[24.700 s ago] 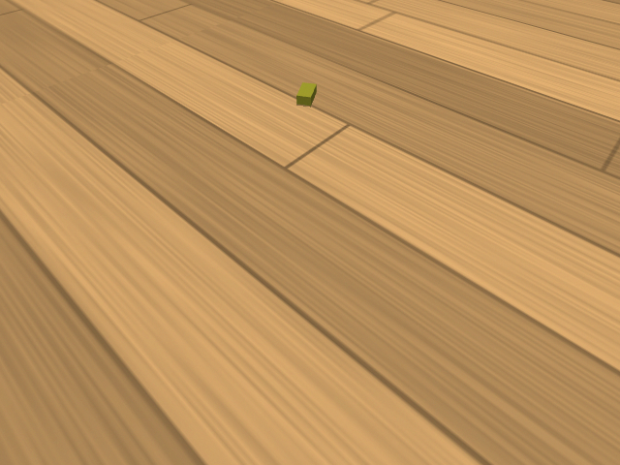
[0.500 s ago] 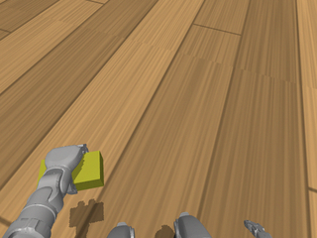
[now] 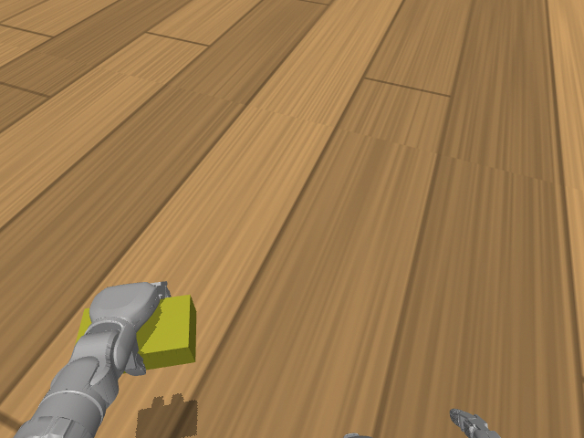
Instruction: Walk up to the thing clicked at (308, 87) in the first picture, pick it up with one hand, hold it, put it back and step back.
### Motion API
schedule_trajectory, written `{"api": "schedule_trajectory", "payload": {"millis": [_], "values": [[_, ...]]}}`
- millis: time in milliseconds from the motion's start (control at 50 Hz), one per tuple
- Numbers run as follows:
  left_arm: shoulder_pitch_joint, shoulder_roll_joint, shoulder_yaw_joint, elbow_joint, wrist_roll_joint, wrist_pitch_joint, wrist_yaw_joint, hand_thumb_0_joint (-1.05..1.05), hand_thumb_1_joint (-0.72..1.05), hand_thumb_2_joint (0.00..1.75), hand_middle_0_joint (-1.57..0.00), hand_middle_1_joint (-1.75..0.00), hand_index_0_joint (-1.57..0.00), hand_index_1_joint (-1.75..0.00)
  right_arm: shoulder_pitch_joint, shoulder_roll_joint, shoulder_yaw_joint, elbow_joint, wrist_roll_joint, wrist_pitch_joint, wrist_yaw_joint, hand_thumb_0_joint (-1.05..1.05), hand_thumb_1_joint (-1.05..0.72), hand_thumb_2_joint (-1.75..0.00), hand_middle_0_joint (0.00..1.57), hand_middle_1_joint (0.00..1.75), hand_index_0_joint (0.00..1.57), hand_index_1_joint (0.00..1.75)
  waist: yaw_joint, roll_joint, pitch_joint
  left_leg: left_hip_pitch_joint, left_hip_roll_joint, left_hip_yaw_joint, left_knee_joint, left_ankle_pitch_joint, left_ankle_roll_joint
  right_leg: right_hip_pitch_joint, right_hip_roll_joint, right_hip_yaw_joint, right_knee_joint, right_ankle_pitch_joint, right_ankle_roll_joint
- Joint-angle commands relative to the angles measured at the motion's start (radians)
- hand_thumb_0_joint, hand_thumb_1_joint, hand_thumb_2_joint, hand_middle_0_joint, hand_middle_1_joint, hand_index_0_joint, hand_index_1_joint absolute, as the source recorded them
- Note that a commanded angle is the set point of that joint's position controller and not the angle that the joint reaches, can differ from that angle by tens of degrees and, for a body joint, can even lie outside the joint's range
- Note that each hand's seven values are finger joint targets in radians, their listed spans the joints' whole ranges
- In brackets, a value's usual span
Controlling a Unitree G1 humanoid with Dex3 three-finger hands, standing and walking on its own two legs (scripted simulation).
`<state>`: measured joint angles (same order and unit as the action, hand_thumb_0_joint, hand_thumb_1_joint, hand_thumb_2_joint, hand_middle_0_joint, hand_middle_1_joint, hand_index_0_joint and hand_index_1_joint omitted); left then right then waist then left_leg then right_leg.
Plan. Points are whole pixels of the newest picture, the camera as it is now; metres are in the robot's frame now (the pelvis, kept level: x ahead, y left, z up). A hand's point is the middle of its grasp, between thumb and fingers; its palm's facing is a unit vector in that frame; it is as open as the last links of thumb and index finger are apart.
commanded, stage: hold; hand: left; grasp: from above
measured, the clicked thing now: (139, 335) +0.32 +0.23 -0.10
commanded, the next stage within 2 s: crouch in 1.72 s
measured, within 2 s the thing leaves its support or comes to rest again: neither
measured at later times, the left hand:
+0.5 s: hand (136, 334) +0.29 +0.21 -0.04, palm faces -0.46 -0.03 -0.89, open 11.6 cm
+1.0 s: hand (137, 334) +0.29 +0.20 -0.02, palm faces -0.45 -0.04 -0.89, open 11.6 cm
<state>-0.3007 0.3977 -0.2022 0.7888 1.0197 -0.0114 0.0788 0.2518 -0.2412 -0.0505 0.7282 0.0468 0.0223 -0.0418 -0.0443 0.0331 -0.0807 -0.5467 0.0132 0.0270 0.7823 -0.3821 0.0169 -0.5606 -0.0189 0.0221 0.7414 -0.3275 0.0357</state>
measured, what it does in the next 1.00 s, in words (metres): stands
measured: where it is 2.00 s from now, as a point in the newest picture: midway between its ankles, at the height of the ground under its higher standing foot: outside the picture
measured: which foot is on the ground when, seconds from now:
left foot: down 0.00-1.00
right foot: down 0.00-1.00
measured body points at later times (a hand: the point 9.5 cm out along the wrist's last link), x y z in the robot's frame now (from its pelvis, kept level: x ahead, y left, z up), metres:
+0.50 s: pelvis +0.00 -0.01 +0.01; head +0.02 -0.03 +0.46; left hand +0.31 +0.21 +0.01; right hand +0.12 -0.27 -0.11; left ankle +0.00 +0.11 -0.71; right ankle +0.02 -0.15 -0.71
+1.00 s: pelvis +0.00 -0.01 +0.02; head +0.01 -0.04 +0.47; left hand +0.31 +0.20 +0.03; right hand +0.13 -0.27 -0.10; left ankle +0.00 +0.11 -0.71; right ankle +0.02 -0.15 -0.71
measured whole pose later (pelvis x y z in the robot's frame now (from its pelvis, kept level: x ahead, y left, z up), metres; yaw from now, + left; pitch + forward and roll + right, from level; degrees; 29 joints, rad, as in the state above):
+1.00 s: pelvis +0.00 -0.01 +0.02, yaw -1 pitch +3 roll +0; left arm -0.21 0.40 -0.20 0.60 1.00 -0.03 -0.04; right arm 0.20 -0.26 -0.04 0.68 0.07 0.05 -0.06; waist -0.01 0.05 -0.03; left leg -0.34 0.01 0.04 0.59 -0.29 0.00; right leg -0.38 -0.02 0.03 0.60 -0.26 0.02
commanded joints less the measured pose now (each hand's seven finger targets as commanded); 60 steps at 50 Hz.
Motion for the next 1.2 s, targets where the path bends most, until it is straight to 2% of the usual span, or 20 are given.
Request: {"api": "schedule_trajectory", "payload": {"millis": [0,80,200,220,240,280,320,380,420,460,500,540,580,760,900,920,1080,1100,1140,1180], "values": [[-0.295,0.191,0.082,-0.198,-0.011,-0.007,0.017,0.00,0.55,1.03,-0.92,-0.85,-0.92,-0.85,-0.003,-0.158,-0.050,-0.113,-0.001,-0.027,-0.010,0.00,-0.89,-0.90,0.20,0.30,0.20,0.30,0.008,0.024,-0.256,0.201,-0.020,-0.029,-0.145,0.318,-0.022,0.129,0.056,-0.037,-0.109,0.223,-0.053],[-0.286,0.199,0.088,-0.223,-0.015,-0.016,0.003,0.00,0.55,1.02,-0.93,-0.82,-0.93,-0.82,-0.030,-0.159,-0.047,-0.139,0.003,-0.023,-0.010,0.00,-0.89,-0.90,0.20,0.30,0.20,0.30,0.014,0.002,-0.226,0.192,-0.023,-0.030,-0.172,0.249,-0.017,0.148,0.056,-0.032,-0.136,0.177,-0.051],[-0.283,0.214,0.105,-0.279,-0.009,-0.017,-0.002,0.00,0.54,1.03,-0.93,-0.81,-0.92,-0.82,-0.033,-0.163,-0.048,-0.144,0.006,-0.019,-0.011,0.00,-0.89,-0.90,0.20,0.30,0.20,0.30,0.017,0.005,-0.258,0.236,-0.022,-0.023,-0.177,0.315,-0.019,0.179,0.055,-0.028,-0.138,0.228,-0.052],[-0.297,0.226,0.111,-0.303,-0.008,-0.020,-0.002,0.00,0.54,1.05,-0.93,-0.83,-0.92,-0.84,-0.041,-0.161,-0.048,-0.148,0.007,-0.018,-0.012,0.00,-0.90,-0.90,0.20,0.30,0.20,0.30,0.026,0.017,-0.264,0.241,-0.024,-0.021,-0.181,0.308,-0.019,0.183,0.055,-0.026,-0.143,0.225,-0.051],[-0.316,0.230,0.113,-0.307,-0.009,-0.025,-0.002,0.00,0.55,1.06,-0.92,-0.85,-0.92,-0.86,-0.043,-0.163,-0.047,-0.147,0.006,-0.019,-0.012,0.00,-0.89,-0.90,0.20,0.30,0.20,0.30,0.018,0.031,-0.258,0.238,-0.024,-0.019,-0.186,0.287,-0.021,0.175,0.056,-0.024,-0.145,0.207,-0.051],[-0.291,0.204,0.097,-0.298,-0.006,-0.018,-0.002,0.00,0.54,1.03,-0.92,-0.84,-0.92,-0.85,-0.046,-0.155,-0.043,-0.147,0.006,-0.018,-0.013,0.00,-0.89,-0.90,0.20,0.30,0.20,0.30,0.013,0.003,-0.235,0.234,-0.024,-0.019,-0.191,0.276,-0.016,0.174,0.055,-0.020,-0.156,0.205,-0.050],[-0.291,0.229,0.117,-0.309,-0.007,-0.019,-0.004,0.00,0.54,1.01,-0.91,-0.85,-0.91,-0.84,-0.054,-0.159,-0.046,-0.148,0.009,-0.019,-0.014,0.00,-0.89,-0.90,0.20,0.30,0.20,0.30,0.026,0.012,-0.248,0.237,-0.026,-0.016,-0.196,0.279,-0.016,0.193,0.054,-0.020,-0.158,0.205,-0.049],[-0.261,0.212,0.108,-0.307,-0.010,-0.014,-0.012,0.00,0.54,1.03,-0.92,-0.85,-0.92,-0.86,-0.065,-0.154,-0.042,-0.156,0.009,-0.017,-0.015,0.00,-0.89,-0.90,0.20,0.30,0.20,0.30,0.028,-0.019,-0.232,0.235,-0.032,-0.010,-0.203,0.265,-0.010,0.210,0.050,-0.013,-0.175,0.200,-0.045],[-0.256,0.207,0.103,-0.320,-0.016,-0.010,-0.020,0.00,0.57,1.02,-0.92,-0.87,-0.93,-0.86,-0.078,-0.150,-0.039,-0.163,0.011,-0.018,-0.016,0.00,-0.89,-0.90,0.20,0.30,0.20,0.30,0.029,-0.013,-0.214,0.225,-0.034,-0.009,-0.212,0.236,-0.008,0.210,0.048,-0.009,-0.187,0.178,-0.044],[-0.245,0.205,0.097,-0.332,-0.018,-0.010,-0.037,0.00,0.56,0.99,-0.91,-0.86,-0.92,-0.85,-0.078,-0.150,-0.040,-0.162,0.012,-0.017,-0.017,0.00,-0.89,-0.90,0.20,0.30,0.20,0.30,0.030,-0.022,-0.224,0.236,-0.033,-0.007,-0.216,0.248,-0.006,0.220,0.048,-0.009,-0.187,0.188,-0.043],[-0.238,0.227,0.115,-0.344,-0.021,-0.014,-0.048,0.00,0.58,0.99,-0.91,-0.89,-0.93,-0.88,-0.089,-0.149,-0.038,-0.168,0.013,-0.016,-0.020,0.00,-0.90,-0.90,0.20,0.30,0.20,0.30,0.039,-0.014,-0.215,0.239,-0.034,-0.007,-0.220,0.246,-0.006,0.224,0.048,-0.011,-0.194,0.181,-0.043],[-0.238,0.214,0.105,-0.354,-0.022,-0.018,-0.053,0.00,0.59,1.01,-0.94,-0.89,-0.95,-0.88,-0.095,-0.148,-0.036,-0.173,0.014,-0.017,-0.021,0.00,-0.90,-0.90,0.20,0.30,0.20,0.30,0.036,-0.023,-0.205,0.243,-0.033,-0.008,-0.232,0.232,-0.006,0.224,0.049,-0.012,-0.199,0.167,-0.043],[-0.249,0.229,0.124,-0.374,-0.020,-0.022,-0.051,0.00,0.59,1.00,-0.92,-0.90,-0.94,-0.88,-0.094,-0.149,-0.035,-0.172,0.015,-0.018,-0.023,0.00,-0.90,-0.90,0.20,0.30,0.20,0.30,0.039,-0.001,-0.220,0.261,-0.031,-0.009,-0.237,0.241,-0.009,0.228,0.051,-0.012,-0.199,0.171,-0.046],[-0.247,0.219,0.117,-0.392,-0.021,-0.021,-0.054,0.00,0.59,1.03,-0.92,-0.91,-0.94,-0.90,-0.106,-0.146,-0.034,-0.172,0.017,-0.017,-0.029,0.00,-0.89,-0.90,0.20,0.30,0.20,0.30,0.036,-0.014,-0.224,0.299,-0.031,-0.004,-0.249,0.288,-0.005,0.253,0.048,-0.011,-0.215,0.217,-0.043],[-0.217,0.221,0.121,-0.382,-0.024,-0.015,-0.069,0.00,0.59,1.01,-0.92,-0.91,-0.94,-0.90,-0.129,-0.140,-0.029,-0.183,0.021,-0.017,-0.031,0.00,-0.90,-0.90,0.20,0.30,0.20,0.30,0.049,-0.023,-0.175,0.290,-0.037,0.004,-0.279,0.240,-0.003,0.266,0.043,-0.007,-0.251,0.172,-0.041],[-0.241,0.216,0.115,-0.408,-0.029,-0.018,-0.071,0.00,0.59,1.00,-0.92,-0.91,-0.93,-0.90,-0.128,-0.141,-0.027,-0.187,0.020,-0.017,-0.030,0.00,-0.90,-0.90,0.20,0.30,0.20,0.30,0.044,-0.016,-0.182,0.297,-0.036,0.003,-0.284,0.229,-0.003,0.267,0.043,-0.006,-0.254,0.163,-0.042],[-0.248,0.236,0.124,-0.427,-0.034,-0.022,-0.094,0.00,0.61,1.02,-0.94,-0.92,-0.95,-0.90,-0.136,-0.141,-0.023,-0.190,0.024,-0.015,-0.034,0.00,-0.90,-0.90,0.20,0.30,0.20,0.30,0.048,-0.012,-0.190,0.334,-0.030,-0.001,-0.303,0.276,-0.003,0.298,0.046,-0.011,-0.262,0.202,-0.043],[-0.235,0.238,0.126,-0.416,-0.034,-0.024,-0.096,0.00,0.62,1.03,-0.95,-0.91,-0.97,-0.90,-0.144,-0.141,-0.023,-0.191,0.025,-0.014,-0.035,0.00,-0.90,-0.90,0.20,0.30,0.20,0.30,0.056,-0.001,-0.179,0.332,-0.032,0.001,-0.309,0.275,-0.005,0.298,0.046,-0.010,-0.266,0.198,-0.045],[-0.253,0.227,0.116,-0.417,-0.034,-0.028,-0.101,0.00,0.59,1.02,-0.93,-0.92,-0.94,-0.90,-0.142,-0.139,-0.023,-0.189,0.024,-0.015,-0.035,0.00,-0.90,-0.90,0.20,0.30,0.20,0.30,0.046,-0.011,-0.188,0.345,-0.029,-0.002,-0.310,0.282,-0.004,0.299,0.048,-0.013,-0.266,0.204,-0.045],[-0.244,0.242,0.134,-0.433,-0.033,-0.027,-0.095,0.00,0.60,1.01,-0.93,-0.91,-0.95,-0.90,-0.140,-0.142,-0.024,-0.191,0.025,-0.014,-0.036,0.00,-0.90,-0.90,0.20,0.30,0.20,0.30,0.054,-0.003,-0.200,0.355,-0.032,0.000,-0.311,0.302,-0.005,0.311,0.047,-0.012,-0.268,0.225,-0.045]]}}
